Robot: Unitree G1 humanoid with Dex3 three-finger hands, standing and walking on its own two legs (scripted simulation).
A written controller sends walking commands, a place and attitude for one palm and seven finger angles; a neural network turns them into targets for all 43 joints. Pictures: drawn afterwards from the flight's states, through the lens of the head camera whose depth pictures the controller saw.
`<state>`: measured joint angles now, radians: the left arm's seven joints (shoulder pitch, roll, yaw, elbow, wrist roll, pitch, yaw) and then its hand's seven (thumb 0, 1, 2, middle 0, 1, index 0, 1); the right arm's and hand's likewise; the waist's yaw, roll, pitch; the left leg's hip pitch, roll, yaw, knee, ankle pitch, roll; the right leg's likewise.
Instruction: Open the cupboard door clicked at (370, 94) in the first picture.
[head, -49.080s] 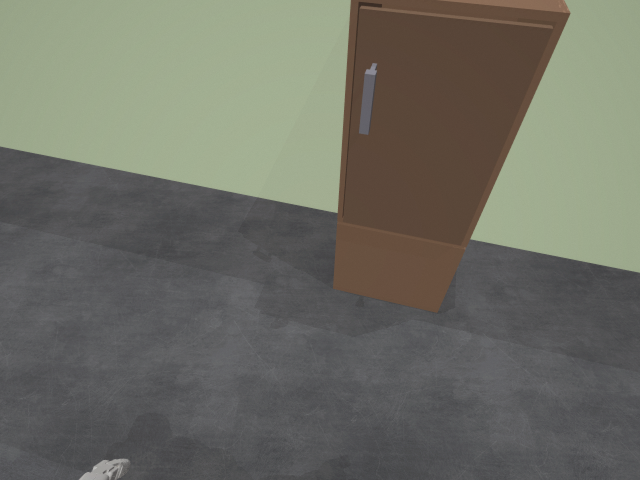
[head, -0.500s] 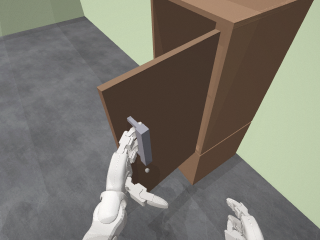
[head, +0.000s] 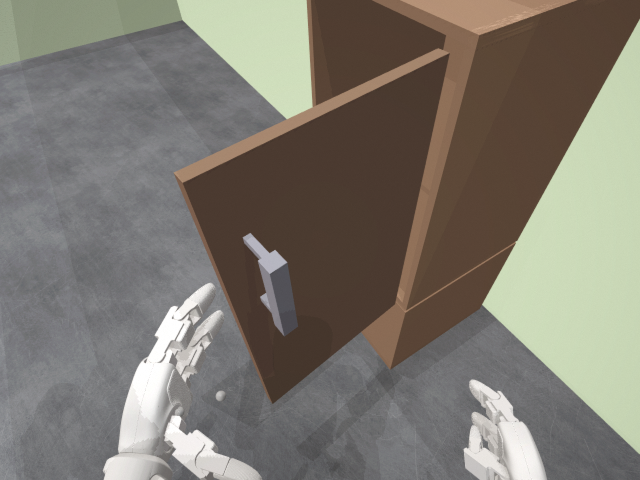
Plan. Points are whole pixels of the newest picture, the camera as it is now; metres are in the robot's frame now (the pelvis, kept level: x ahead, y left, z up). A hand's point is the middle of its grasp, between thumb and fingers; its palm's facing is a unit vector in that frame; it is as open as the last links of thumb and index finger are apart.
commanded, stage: slide the hand sideways off the handle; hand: left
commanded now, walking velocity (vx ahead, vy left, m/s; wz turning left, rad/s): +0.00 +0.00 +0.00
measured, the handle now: (270, 286) +0.32 +0.09 +0.09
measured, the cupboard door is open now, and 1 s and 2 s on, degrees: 97 97 97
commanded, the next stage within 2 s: draw the hand back to the body in 0.18 s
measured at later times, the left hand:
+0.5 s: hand (180, 397) +0.18 +0.15 +0.10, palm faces +0.00 -1.00 -0.07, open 16.3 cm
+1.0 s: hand (84, 375) +0.18 +0.23 +0.14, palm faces +0.25 -0.92 -0.32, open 14.7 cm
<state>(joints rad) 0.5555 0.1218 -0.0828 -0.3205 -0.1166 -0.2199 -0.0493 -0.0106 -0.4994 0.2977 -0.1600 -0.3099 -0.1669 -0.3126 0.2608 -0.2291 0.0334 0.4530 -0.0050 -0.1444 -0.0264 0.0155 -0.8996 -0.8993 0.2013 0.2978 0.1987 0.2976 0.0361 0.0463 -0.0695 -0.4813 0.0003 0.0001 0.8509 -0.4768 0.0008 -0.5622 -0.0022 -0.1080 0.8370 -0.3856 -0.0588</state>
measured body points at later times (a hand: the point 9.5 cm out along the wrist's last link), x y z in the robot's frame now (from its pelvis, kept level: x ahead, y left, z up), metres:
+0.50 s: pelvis -0.01 +0.02 +0.00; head +0.01 +0.00 +0.44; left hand +0.18 +0.21 +0.11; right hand +0.18 -0.20 -0.07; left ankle -0.03 +0.12 -0.70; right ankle +0.03 -0.08 -0.70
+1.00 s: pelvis +0.00 +0.03 +0.02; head -0.01 +0.02 +0.47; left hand +0.16 +0.27 +0.16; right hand +0.19 -0.17 -0.04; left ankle -0.03 +0.12 -0.70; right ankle +0.03 -0.08 -0.70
